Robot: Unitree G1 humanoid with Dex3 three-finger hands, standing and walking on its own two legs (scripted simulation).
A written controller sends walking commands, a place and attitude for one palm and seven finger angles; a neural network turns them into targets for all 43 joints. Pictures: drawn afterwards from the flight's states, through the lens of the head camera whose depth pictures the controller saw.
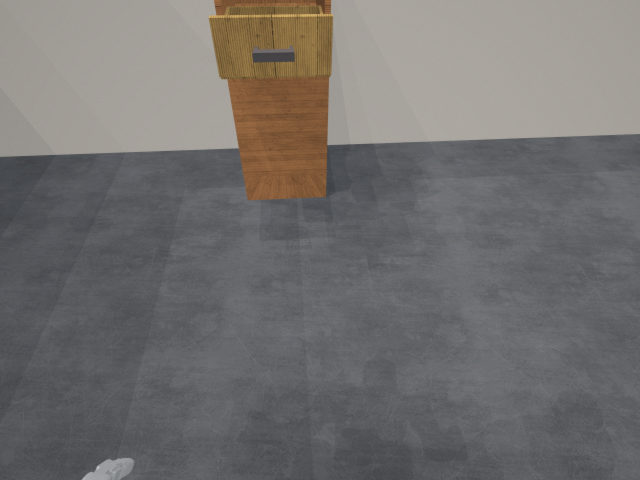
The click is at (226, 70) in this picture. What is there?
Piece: drawer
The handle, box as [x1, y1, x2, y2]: [252, 46, 294, 62]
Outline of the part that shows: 294,52 292,46 289,46 288,49 258,49 257,47 254,47 252,50 253,62 294,61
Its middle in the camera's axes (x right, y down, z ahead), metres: -0.13 -0.52 +1.07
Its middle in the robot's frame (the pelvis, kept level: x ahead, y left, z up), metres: +1.15 +0.19 +0.05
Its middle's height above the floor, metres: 0.82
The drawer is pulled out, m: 0.30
